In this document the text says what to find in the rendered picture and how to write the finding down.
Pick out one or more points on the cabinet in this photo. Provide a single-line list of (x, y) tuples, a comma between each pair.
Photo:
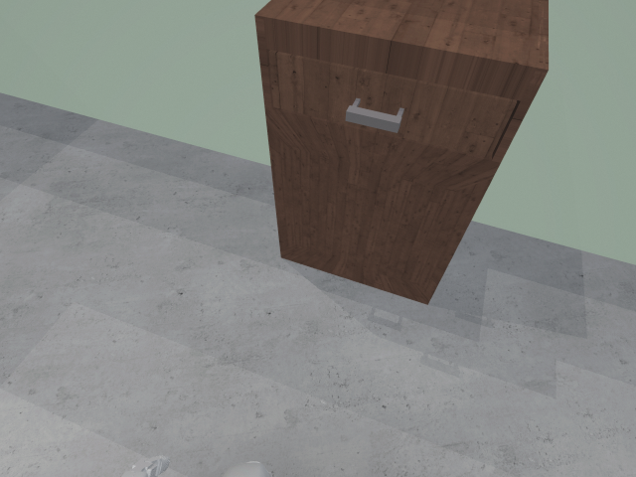
[(378, 209)]

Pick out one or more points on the handle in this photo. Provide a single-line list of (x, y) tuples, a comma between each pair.
[(372, 118)]

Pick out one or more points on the drawer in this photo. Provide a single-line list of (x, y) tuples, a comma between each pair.
[(436, 114)]

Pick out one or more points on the robot left hand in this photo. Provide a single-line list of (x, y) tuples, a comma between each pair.
[(148, 467)]

